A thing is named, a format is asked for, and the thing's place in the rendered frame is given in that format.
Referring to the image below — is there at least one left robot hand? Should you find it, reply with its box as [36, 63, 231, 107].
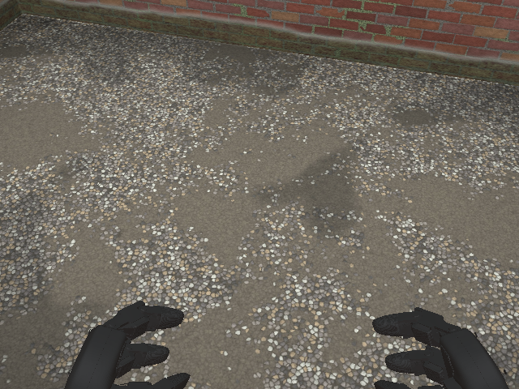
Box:
[64, 301, 190, 389]

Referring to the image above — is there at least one right robot hand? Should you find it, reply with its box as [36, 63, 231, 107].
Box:
[372, 307, 509, 389]

